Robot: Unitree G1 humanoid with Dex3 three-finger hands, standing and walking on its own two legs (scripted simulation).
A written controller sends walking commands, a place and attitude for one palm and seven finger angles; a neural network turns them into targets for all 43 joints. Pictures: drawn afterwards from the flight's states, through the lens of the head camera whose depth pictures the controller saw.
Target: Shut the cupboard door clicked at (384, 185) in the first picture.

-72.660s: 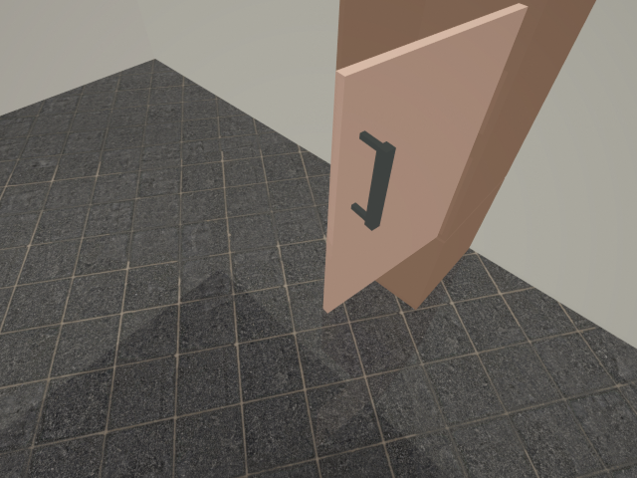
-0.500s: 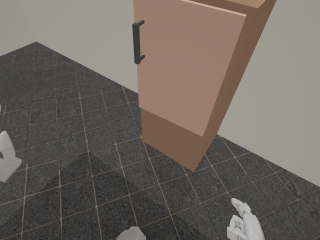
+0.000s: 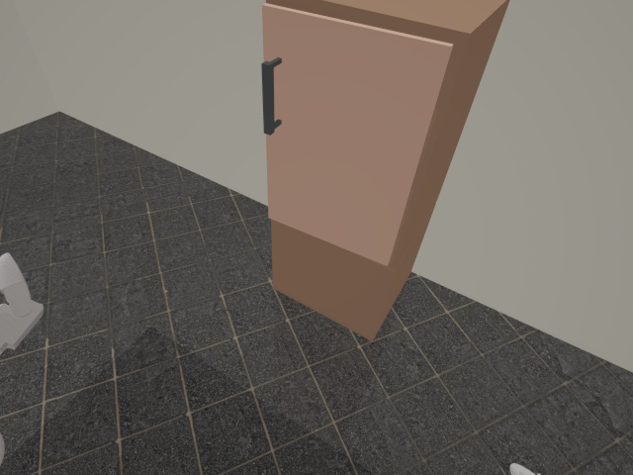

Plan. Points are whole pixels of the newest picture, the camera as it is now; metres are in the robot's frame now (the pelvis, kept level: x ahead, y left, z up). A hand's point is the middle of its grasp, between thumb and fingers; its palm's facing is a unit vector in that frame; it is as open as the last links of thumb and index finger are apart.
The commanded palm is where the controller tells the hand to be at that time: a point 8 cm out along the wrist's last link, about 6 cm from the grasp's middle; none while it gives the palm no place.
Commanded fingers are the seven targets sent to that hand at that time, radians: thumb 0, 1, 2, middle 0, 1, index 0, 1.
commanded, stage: stop stepping back and stand still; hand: left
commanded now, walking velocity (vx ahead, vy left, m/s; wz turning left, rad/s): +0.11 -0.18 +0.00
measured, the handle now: (273, 97) +0.88 +0.15 +0.09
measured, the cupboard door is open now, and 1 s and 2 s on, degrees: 4 4 4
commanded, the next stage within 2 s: let the arm hang, fingers relaxed in 0.92 s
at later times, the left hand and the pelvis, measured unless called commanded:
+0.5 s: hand (63, 302) +0.22 +0.26 +0.18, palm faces +0.48 -0.76 -0.43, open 7.4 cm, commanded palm +0.17 +0.29 +0.19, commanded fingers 0.00 0.90 0.90 -0.20 -0.30 -0.20 -0.30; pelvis +0.02 -0.01 +0.01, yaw +0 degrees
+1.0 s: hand (53, 309) +0.22 +0.27 +0.17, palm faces +0.41 -0.80 -0.43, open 7.4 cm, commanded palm none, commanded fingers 0.00 0.90 0.90 -0.20 -0.30 -0.20 -0.30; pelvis +0.02 +0.01 +0.02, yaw -1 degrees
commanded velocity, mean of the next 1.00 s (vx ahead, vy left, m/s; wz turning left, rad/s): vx -0.02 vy -0.01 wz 0.00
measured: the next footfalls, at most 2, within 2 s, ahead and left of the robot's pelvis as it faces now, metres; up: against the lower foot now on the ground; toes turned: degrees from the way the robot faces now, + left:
left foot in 0.50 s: +0.11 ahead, +0.12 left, +0.00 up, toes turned +3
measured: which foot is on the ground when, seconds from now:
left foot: down 0.00-0.20, up 0.22-0.48, down 0.50-1.00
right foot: down 0.00-1.00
